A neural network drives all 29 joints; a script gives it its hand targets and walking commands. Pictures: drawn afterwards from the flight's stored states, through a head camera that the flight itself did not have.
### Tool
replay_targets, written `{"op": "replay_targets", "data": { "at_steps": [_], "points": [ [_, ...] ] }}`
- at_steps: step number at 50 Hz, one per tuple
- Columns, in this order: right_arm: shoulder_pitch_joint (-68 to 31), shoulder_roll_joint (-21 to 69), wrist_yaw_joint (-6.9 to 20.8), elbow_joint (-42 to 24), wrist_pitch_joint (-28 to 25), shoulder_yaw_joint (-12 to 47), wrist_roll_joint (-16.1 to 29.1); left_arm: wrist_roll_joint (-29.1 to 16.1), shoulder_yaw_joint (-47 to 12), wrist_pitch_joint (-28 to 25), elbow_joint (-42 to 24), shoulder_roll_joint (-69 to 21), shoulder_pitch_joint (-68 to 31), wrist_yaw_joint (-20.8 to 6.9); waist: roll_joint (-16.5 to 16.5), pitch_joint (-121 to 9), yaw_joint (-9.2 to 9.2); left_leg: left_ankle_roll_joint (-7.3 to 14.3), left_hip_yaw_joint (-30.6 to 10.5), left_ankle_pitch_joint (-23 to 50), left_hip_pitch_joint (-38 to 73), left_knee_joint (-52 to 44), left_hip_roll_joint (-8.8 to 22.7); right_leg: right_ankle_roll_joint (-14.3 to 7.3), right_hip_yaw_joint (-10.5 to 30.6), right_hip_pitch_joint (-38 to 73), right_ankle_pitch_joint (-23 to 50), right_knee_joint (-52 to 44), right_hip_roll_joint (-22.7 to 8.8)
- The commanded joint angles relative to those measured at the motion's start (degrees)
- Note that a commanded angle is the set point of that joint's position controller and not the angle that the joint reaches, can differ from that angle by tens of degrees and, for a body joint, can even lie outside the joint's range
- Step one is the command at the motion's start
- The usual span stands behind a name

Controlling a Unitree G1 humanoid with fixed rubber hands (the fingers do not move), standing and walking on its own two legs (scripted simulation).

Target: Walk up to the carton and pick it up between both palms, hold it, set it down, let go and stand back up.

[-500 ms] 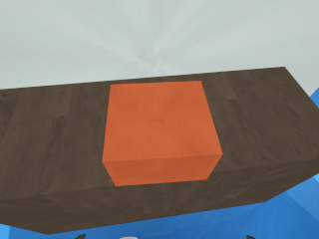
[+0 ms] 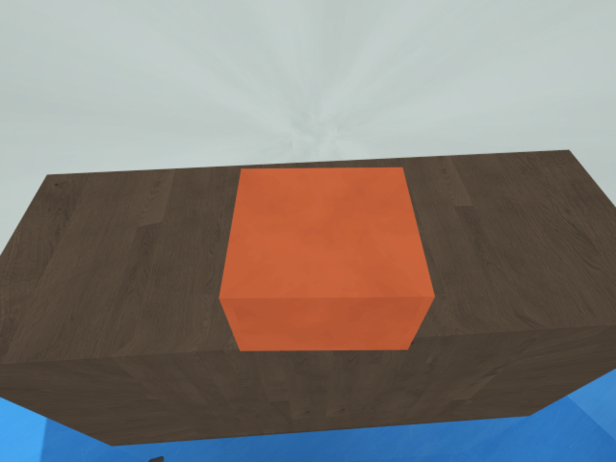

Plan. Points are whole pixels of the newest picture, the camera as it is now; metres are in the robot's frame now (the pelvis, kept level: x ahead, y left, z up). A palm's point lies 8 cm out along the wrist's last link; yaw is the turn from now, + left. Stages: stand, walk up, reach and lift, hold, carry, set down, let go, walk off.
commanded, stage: walk up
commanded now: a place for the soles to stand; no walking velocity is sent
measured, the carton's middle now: (322, 257) +0.42 -0.01 -0.02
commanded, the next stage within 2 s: reach and lift in 1.70 s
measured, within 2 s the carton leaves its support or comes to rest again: neither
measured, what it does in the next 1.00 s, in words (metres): stands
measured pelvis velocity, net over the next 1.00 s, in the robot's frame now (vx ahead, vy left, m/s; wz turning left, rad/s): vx -0.04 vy -0.01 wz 0.20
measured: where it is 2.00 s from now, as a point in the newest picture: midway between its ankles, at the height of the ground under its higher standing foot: outside the picture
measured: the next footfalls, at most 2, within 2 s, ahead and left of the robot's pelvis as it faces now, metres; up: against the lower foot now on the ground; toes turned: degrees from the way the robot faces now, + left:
none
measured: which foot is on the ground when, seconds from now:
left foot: down 0.00-1.00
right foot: down 0.00-1.00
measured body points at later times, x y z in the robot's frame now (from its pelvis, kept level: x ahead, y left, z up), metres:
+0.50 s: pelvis -0.04 +0.00 -0.01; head -0.03 +0.02 +0.44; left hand +0.01 +0.28 -0.15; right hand +0.04 -0.26 -0.14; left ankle +0.02 +0.12 -0.73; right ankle -0.03 -0.09 -0.73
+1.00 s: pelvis -0.04 -0.01 +0.00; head -0.03 +0.01 +0.44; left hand -0.03 +0.26 -0.15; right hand +0.07 -0.25 -0.14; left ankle +0.02 +0.12 -0.73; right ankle -0.03 -0.09 -0.73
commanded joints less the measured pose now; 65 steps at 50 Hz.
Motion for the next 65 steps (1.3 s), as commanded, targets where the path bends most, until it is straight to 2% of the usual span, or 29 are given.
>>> {"op": "replay_targets", "data": {
  "at_steps": [1,15,23,27,30,33,35,36,37,38,39,40,41,42,43,44,46,48,49,50,54,65],
  "points": [
    [1.3,-8.4,-0.3,-2.5,-0.7,-1.3,0.0,0.0,1.6,-0.4,-2.8,8.5,-0.1,0.2,-1.1,-5.0,0.10,3.5,-4.2,19.1,-2.0,-4.0,4.3,-3.0,6.4,0.1,10.1,-7.6,-7.9],
    [5.3,-10.1,-0.4,-3.6,-1.1,-1.3,0.1,0.2,1.5,0.7,-2.4,10.1,0.2,0.0,0.3,-3.3,-0.30,3.0,-8.5,8.7,-8.0,-3.6,2.1,-3.9,5.4,-3.1,-6.0,-8.6,-9.2],
    [6.3,-11.3,-0.5,-5.2,-1.1,-1.7,0.3,0.3,1.5,0.9,-2.4,10.1,2.0,-0.2,2.5,-2.8,0.32,3.1,-13.1,0.5,-13.4,-6.9,1.7,-3.7,4.7,-1.9,-9.9,-6.6,-7.9],
    [6.4,-11.3,-0.5,-6.0,-1.1,-1.7,0.2,0.3,1.5,0.6,-2.3,10.5,3.3,-0.2,2.9,-3.0,0.50,2.9,-14.0,-0.2,-14.6,-7.3,1.3,-3.7,4.5,-1.4,-10.2,-6.4,-7.8],
    [6.7,-10.8,-0.4,-6.6,-1.0,-1.8,0.1,0.3,1.7,0.4,-2.4,11.0,3.7,-0.1,1.2,-3.8,0.45,2.4,-11.8,1.4,-13.7,-3.7,-0.1,-4.4,5.4,-2.1,-10.8,-8.6,-9.9],
    [7.8,-9.8,-0.4,-7.2,-1.0,-1.7,-0.2,0.4,2.0,0.5,-2.6,12.1,2.7,0.0,-1.7,-3.6,-0.48,1.5,-6.9,2.6,-11.3,3.2,-1.8,-6.2,6.6,-5.3,-11.4,-12.0,-14.8],
    [9.0,-9.2,-0.3,-7.3,-0.9,-1.8,-0.4,0.6,2.2,0.7,-3.1,12.4,1.1,0.0,-3.0,-2.8,-1.32,1.5,-5.4,0.2,-9.7,5.7,-1.4,-7.1,6.8,-8.0,-10.4,-12.2,-17.5],
    [9.6,-9.2,-0.3,-7.3,-0.9,-1.9,-0.4,0.7,2.2,0.8,-3.3,12.2,0.3,-0.1,-3.1,-2.3,-1.77,1.8,-5.5,0.0,-9.3,5.4,-1.0,-6.9,5.9,-8.9,-9.9,-11.4,-17.5],
    [9.8,-9.5,-0.2,-7.5,-0.9,-2.0,-0.4,0.6,2.2,0.9,-3.4,12.0,0.1,-0.3,-2.2,-1.9,-1.89,2.1,-6.4,1.1,-8.9,3.6,-0.5,-6.3,4.8,-9.6,-9.9,-9.8,-16.4],
    [9.7,-10.0,-0.2,-7.5,-1.0,-2.0,-0.2,0.5,2.0,1.1,-3.5,11.4,0.2,-0.5,-0.4,-1.0,-1.82,2.7,-8.6,3.3,-9.7,0.4,0.2,-5.1,3.0,-9.5,-10.7,-7.0,-13.8],
    [9.5,-11.1,-0.2,-7.7,-1.2,-2.2,0.1,0.5,1.8,1.5,-3.5,10.6,1.0,-0.8,2.5,-0.8,-1.23,3.6,-13.3,3.9,-12.0,-3.7,1.5,-3.9,1.1,-7.6,-11.1,-2.5,-9.7],
    [9.0,-12.7,-0.3,-7.9,-1.3,-2.5,0.3,0.5,1.7,1.9,-3.4,10.0,3.3,-1.0,6.2,-1.6,-0.18,4.9,-20.0,0.5,-15.7,-9.1,3.3,-2.6,0.6,-3.9,-11.2,2.1,-5.3],
    [8.4,-13.6,-0.5,-8.3,-1.2,-2.6,0.6,0.5,1.7,2.1,-3.3,9.6,5.9,-1.1,8.4,-2.4,0.96,6.4,-27.0,-3.6,-18.4,-14.4,5.3,-1.7,1.9,-1.3,-12.4,5.2,-2.3],
    [7.4,-13.9,-0.9,-8.4,-0.9,-2.5,0.7,0.4,1.5,2.1,-3.2,9.0,7.7,-1.1,8.6,-2.7,1.91,7.3,-30.5,-6.0,-18.7,-17.0,6.3,-1.2,3.9,-1.0,-12.7,5.3,-1.0],
    [6.1,-13.5,-1.2,-8.5,-0.7,-2.3,0.7,0.3,1.3,1.7,-2.9,8.3,8.9,-1.0,8.9,-3.5,2.63,7.3,-29.8,-5.4,-17.7,-16.9,6.3,-1.3,5.4,-0.4,-10.9,3.1,-1.1],
    [5.0,-12.5,-1.3,-8.5,-0.5,-1.9,0.7,0.1,1.1,1.0,-2.6,8.2,9.7,-0.7,8.9,-4.8,3.09,5.9,-26.8,-4.2,-17.1,-15.8,5.1,-1.6,6.5,1.0,-8.0,0.0,-2.0],
    [4.1,-9.7,-1.0,-8.0,-0.3,-1.0,0.6,0.1,1.1,-0.4,-2.0,9.3,9.9,-0.1,6.3,-5.8,3.13,2.8,-19.8,-3.1,-16.4,-12.0,1.7,-2.5,8.4,2.7,-5.3,-6.1,-5.5],
    [5.5,-7.7,-0.5,-6.9,-0.5,-0.8,0.3,0.2,1.5,-1.0,-1.6,11.3,7.7,0.3,1.0,-4.4,1.18,1.1,-12.0,1.5,-13.0,-3.9,-2.0,-4.1,11.6,-1.3,-8.3,-12.4,-11.3],
    [6.7,-7.6,-0.5,-6.2,-0.6,-0.9,-0.3,0.0,1.6,-1.0,-1.7,12.0,6.2,0.4,-0.5,-3.5,-0.10,0.9,-9.3,4.1,-10.3,-0.6,-2.5,-5.0,13.0,-4.3,-6.9,-14.3,-14.0],
    [7.5,-7.3,-0.4,-5.7,-0.8,-0.9,-0.5,-0.1,1.6,-1.1,-1.8,11.9,4.7,0.4,-1.5,-2.9,-0.92,1.0,-8.5,5.9,-8.9,0.1,-2.0,-5.3,12.3,-5.5,-4.0,-14.6,-14.8],
    [7.0,-7.8,-0.5,-4.8,-1.2,-0.7,-0.4,0.0,1.6,-0.8,-1.9,10.5,4.0,-0.2,-3.3,-3.5,-0.87,1.8,-9.0,12.7,-6.8,0.0,-0.2,-4.8,6.7,-4.5,1.9,-12.0,-12.3],
    [5.0,-9.0,-1.2,-3.9,-1.0,-0.5,0.0,0.0,1.8,0.5,-1.2,10.1,6.0,-0.2,0.6,-3.4,0.83,2.9,-12.3,15.6,-9.9,-2.1,0.4,-4.1,4.9,-0.7,1.3,-7.3,-9.3]
  ]
}}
